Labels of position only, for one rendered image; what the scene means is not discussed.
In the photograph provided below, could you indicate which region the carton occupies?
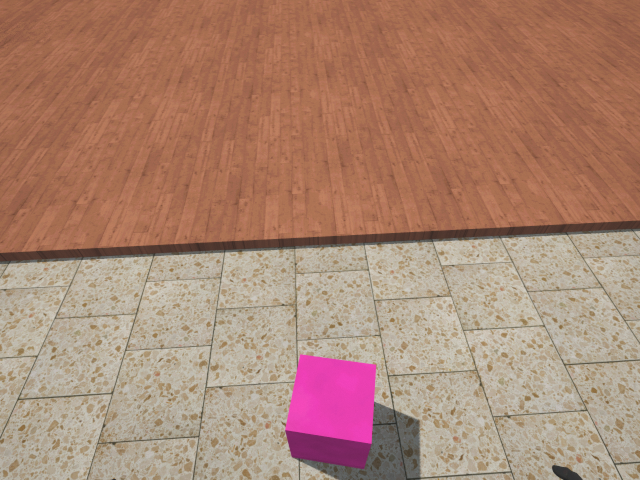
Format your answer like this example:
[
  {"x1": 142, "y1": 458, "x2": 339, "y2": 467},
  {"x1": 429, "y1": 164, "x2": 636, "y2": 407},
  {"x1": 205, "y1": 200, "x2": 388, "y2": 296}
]
[{"x1": 285, "y1": 354, "x2": 376, "y2": 469}]

